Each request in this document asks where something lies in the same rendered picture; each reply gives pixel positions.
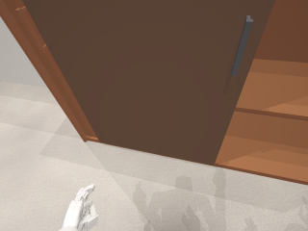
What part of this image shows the handle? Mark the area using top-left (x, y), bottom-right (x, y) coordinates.
top-left (15, 8), bottom-right (45, 53)
top-left (231, 15), bottom-right (253, 76)

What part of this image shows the wardrobe door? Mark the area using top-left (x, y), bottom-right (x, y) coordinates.
top-left (3, 0), bottom-right (97, 138)
top-left (22, 0), bottom-right (275, 166)

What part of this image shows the left robot hand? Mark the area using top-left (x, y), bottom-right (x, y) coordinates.
top-left (61, 184), bottom-right (99, 231)

